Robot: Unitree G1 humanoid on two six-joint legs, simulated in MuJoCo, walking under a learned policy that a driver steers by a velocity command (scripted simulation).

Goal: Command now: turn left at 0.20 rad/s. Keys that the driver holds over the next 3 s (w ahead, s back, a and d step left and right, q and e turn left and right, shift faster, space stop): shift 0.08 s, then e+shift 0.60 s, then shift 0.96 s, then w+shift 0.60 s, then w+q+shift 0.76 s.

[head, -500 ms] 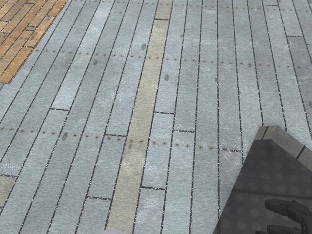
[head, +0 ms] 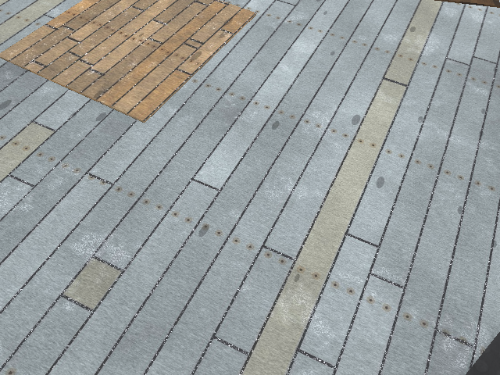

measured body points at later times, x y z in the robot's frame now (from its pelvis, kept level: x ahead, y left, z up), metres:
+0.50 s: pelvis +0.06 -0.01 +0.02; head +0.09 -0.04 +0.47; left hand +0.27 +0.22 -0.06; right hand +0.20 -0.29 -0.08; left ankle +0.10 +0.13 -0.69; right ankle +0.11 -0.13 -0.72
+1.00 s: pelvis +0.09 +0.02 +0.01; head +0.11 -0.01 +0.46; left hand +0.38 +0.09 -0.07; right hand +0.00 -0.26 -0.12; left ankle +0.13 +0.11 -0.72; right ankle +0.08 -0.08 -0.72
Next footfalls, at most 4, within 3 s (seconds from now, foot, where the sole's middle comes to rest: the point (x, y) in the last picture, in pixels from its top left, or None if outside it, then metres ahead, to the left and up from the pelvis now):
0.16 right None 0.15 -0.13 -0.76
0.58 left None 0.16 0.09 -0.76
0.98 right None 0.12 -0.10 -0.76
1.34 left None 0.22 0.13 -0.76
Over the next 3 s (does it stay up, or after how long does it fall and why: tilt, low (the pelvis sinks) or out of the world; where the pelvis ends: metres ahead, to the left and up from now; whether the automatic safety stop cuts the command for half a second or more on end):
stays up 0.99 -0.44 0.01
